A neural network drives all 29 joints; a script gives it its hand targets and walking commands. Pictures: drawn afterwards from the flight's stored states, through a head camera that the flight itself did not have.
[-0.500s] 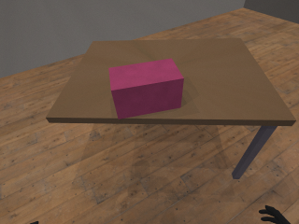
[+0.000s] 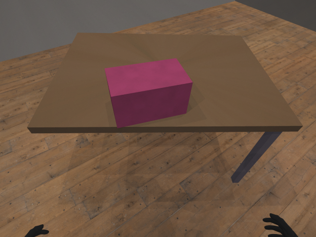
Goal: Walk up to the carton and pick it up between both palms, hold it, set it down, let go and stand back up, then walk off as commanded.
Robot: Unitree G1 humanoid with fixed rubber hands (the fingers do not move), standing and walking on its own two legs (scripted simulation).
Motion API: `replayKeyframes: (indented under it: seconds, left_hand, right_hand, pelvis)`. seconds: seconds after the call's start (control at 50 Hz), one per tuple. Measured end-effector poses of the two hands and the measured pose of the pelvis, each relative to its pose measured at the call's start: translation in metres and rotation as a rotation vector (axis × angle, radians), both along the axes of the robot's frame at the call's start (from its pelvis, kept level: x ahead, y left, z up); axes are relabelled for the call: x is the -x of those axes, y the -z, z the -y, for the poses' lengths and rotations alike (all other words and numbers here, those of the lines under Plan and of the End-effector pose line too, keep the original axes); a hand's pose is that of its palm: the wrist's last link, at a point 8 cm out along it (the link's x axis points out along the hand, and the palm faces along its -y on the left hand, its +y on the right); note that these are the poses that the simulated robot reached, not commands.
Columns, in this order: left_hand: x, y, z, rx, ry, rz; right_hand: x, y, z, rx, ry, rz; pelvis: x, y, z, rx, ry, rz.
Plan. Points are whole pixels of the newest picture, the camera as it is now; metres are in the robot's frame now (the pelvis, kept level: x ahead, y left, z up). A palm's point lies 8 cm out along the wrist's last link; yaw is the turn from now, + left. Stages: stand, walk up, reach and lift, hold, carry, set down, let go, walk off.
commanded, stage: walk up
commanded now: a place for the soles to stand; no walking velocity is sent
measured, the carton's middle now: (147, 92) +0.64 +0.04 -0.03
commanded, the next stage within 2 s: none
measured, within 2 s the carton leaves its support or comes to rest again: neither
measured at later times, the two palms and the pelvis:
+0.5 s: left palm out of the picture +0.15 +0.32 -0.07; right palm out of the picture +0.11 -0.33 -0.07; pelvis +0.02 +0.00 +0.02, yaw -1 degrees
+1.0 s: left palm out of the picture +0.13 +0.32 -0.07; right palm out of the picture +0.10 -0.35 -0.09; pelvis +0.06 -0.02 +0.01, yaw -2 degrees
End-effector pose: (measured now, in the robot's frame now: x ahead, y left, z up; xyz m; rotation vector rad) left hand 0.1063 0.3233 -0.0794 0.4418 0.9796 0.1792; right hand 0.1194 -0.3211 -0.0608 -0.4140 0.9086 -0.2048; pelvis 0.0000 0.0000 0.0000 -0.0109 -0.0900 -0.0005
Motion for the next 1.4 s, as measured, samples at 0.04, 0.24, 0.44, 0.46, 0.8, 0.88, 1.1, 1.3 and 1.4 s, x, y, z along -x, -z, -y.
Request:
replayKeyframes:
  seconds: [0.04, 0.24, 0.44, 0.46, 0.8, 0.88, 1.1, 1.3, 1.4]
  left_hand:
    - [-0.007, -0.004, 0.002, 0.005, -0.003, 0.003]
    - [-0.043, -0.024, -0.001, -0.012, -0.017, 0.030]
    - [-0.049, -0.015, 0.004, 0.024, -0.041, -0.016]
    - [-0.048, -0.013, 0.004, 0.028, -0.045, -0.025]
    - [-0.016, -0.004, -0.004, 0.032, -0.085, -0.114]
    - [-0.018, -0.008, -0.004, -0.017, -0.051, -0.126]
    - [-0.017, -0.028, -0.001, -0.095, -0.122, -0.141]
    - [-0.075, -0.007, -0.028, -0.063, -0.154, -0.120]
    - [-0.130, 0.020, -0.039, -0.005, -0.150, -0.120]
  right_hand:
    - [-0.005, 0.000, 0.001, -0.007, 0.004, -0.002]
    - [-0.021, 0.006, 0.009, -0.025, 0.026, -0.035]
    - [-0.001, 0.012, 0.007, -0.032, 0.081, -0.134]
    - [0.002, 0.012, 0.006, -0.033, 0.087, -0.143]
    - [0.018, 0.013, -0.003, -0.051, 0.133, -0.177]
    - [0.026, 0.018, 0.013, -0.036, 0.157, -0.180]
    - [-0.044, 0.019, 0.024, -0.072, 0.069, -0.161]
    - [-0.190, 0.018, -0.023, -0.053, -0.093, -0.099]
    - [-0.256, 0.012, -0.047, 0.000, -0.114, -0.024]
  pelvis:
    - [-0.004, -0.003, 0.000, -0.009, 0.001, -0.011]
    - [-0.015, -0.012, 0.004, -0.010, 0.007, -0.021]
    - [-0.018, -0.019, 0.002, -0.010, 0.011, -0.029]
    - [-0.018, -0.019, 0.001, -0.010, 0.013, -0.029]
    - [-0.029, -0.024, -0.005, -0.015, 0.017, -0.051]
    - [-0.037, -0.020, 0.004, -0.005, 0.044, -0.035]
    - [-0.092, -0.021, 0.020, -0.011, 0.015, -0.024]
    - [-0.177, -0.002, -0.007, 0.016, -0.061, -0.025]
    - [-0.218, 0.010, -0.030, -0.009, -0.078, -0.013]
